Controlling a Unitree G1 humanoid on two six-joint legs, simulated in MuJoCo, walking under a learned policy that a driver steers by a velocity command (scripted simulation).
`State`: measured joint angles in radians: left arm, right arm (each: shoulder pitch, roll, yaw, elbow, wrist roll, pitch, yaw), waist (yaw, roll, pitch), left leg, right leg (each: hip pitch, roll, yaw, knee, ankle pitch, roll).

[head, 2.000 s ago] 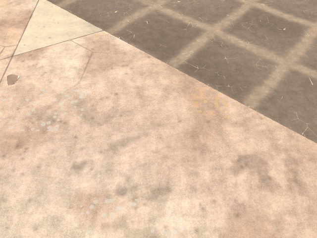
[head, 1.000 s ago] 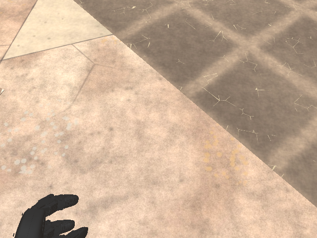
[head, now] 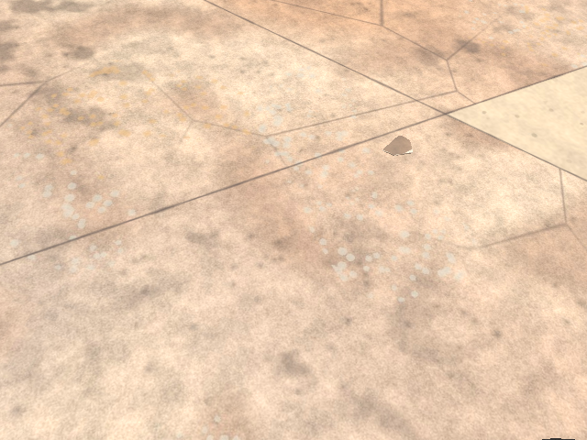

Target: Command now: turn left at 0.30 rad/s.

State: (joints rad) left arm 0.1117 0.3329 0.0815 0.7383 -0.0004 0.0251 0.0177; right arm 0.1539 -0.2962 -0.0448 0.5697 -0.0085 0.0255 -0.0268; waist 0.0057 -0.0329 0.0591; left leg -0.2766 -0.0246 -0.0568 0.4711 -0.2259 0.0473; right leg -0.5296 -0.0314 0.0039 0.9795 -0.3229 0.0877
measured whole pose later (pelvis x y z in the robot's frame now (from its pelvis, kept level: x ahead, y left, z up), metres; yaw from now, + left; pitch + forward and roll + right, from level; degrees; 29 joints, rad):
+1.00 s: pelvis +0.27 +0.03 -0.02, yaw +4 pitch +1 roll +1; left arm 0.01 0.24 0.02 0.67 0.01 -0.09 -0.05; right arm 0.42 -0.25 -0.03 0.85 0.01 -0.05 -0.03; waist -0.07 -0.04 0.05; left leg 0.06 -0.03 0.03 0.36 -0.43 0.02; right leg -0.52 0.01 -0.02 0.49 0.11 -0.05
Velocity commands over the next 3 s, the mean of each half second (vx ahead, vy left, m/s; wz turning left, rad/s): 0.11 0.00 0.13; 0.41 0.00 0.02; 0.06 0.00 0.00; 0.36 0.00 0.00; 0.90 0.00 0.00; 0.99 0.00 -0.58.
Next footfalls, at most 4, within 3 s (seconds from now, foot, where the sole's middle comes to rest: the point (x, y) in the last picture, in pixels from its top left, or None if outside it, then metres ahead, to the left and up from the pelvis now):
0.16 right None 0.06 -0.15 -0.78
0.62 left None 0.14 0.13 -0.78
1.00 right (310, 427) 0.47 -0.06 -0.78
1.32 left None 0.40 0.18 -0.78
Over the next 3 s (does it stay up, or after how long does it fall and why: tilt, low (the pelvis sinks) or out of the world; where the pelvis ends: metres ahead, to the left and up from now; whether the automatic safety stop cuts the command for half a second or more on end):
stays up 1.38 0.00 -0.02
